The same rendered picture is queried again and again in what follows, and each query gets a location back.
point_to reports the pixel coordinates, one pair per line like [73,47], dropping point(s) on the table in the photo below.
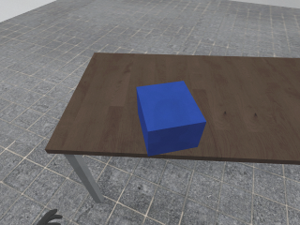
[251,106]

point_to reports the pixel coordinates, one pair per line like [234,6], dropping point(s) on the carton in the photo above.
[170,118]

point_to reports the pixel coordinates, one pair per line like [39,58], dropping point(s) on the robot left hand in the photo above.
[50,216]

